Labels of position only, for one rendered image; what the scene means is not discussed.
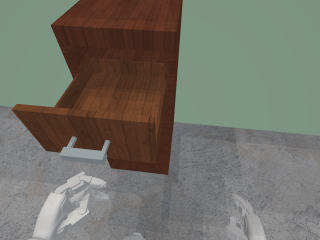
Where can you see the drawer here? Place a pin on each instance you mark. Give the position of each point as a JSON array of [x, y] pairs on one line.
[[122, 101]]

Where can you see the cabinet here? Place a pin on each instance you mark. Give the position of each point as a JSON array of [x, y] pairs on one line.
[[129, 30]]

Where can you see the handle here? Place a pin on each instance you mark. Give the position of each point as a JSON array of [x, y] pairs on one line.
[[84, 155]]

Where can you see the right robot hand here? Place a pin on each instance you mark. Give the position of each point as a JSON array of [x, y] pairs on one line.
[[249, 227]]

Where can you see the left robot hand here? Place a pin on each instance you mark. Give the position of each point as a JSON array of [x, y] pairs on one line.
[[51, 223]]

